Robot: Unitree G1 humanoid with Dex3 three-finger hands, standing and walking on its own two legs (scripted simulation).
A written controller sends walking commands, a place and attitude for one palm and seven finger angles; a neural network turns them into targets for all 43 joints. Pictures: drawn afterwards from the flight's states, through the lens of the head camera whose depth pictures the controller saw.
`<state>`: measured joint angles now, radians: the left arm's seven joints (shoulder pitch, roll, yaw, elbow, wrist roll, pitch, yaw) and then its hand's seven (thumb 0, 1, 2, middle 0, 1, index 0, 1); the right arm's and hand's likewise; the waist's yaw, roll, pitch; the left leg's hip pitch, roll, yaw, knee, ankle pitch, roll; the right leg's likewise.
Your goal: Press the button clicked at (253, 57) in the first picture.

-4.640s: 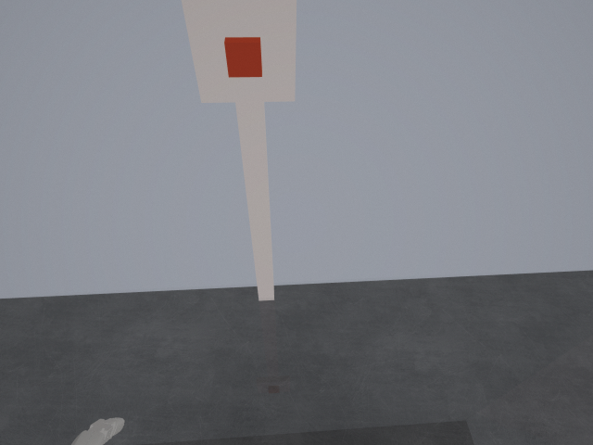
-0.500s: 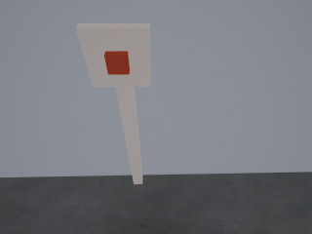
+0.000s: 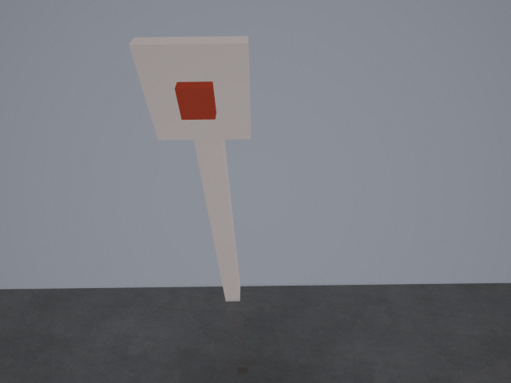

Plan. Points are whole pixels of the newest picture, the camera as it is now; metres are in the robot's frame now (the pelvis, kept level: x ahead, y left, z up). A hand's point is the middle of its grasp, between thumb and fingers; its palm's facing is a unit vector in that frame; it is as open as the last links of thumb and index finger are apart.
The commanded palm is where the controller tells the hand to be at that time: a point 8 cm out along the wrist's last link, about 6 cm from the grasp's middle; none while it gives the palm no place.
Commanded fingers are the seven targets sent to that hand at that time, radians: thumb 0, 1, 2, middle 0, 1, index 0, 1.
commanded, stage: look again from close up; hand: left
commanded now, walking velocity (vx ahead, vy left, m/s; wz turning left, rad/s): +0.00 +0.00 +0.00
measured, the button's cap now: (196, 100) +0.54 +0.14 +0.18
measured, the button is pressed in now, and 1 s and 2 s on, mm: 0 0 0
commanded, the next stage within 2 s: shuffle to correct the standing spot in 0.10 s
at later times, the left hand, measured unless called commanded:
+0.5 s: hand out of the picture +0.01 +0.12 -0.18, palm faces +0.04 -0.98 -0.17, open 7.4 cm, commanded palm none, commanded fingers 0.00 0.90 0.90 -0.20 -0.30 -0.20 -0.30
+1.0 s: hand out of the picture +0.06 +0.09 -0.18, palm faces +0.06 -0.98 -0.19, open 7.4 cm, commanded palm none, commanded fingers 0.00 0.90 0.90 -0.20 -0.30 -0.20 -0.30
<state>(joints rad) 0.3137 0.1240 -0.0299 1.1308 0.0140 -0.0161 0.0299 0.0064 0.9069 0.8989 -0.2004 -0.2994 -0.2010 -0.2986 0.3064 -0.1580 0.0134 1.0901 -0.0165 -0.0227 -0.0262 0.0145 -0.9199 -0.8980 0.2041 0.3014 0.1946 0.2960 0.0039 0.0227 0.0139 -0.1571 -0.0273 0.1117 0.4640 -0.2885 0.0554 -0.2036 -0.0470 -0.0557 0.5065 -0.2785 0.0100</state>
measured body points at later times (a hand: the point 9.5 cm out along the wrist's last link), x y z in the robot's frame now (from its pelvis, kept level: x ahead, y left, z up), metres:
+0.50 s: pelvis +0.03 -0.04 -0.01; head +0.04 -0.05 +0.44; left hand +0.01 +0.17 -0.17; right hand +0.01 -0.25 -0.17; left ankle -0.02 +0.08 -0.74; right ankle +0.00 -0.12 -0.74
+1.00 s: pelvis +0.08 -0.07 +0.00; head +0.10 -0.07 +0.45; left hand +0.06 +0.15 -0.16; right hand +0.14 -0.29 -0.16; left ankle +0.06 +0.04 -0.74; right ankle +0.03 -0.15 -0.74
